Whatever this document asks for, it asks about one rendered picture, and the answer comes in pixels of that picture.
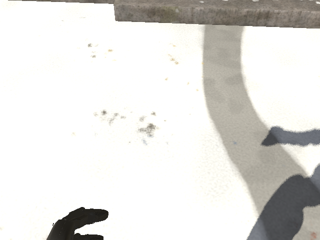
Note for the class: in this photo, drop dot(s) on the robot left hand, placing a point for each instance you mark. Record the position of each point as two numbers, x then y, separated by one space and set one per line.
64 229

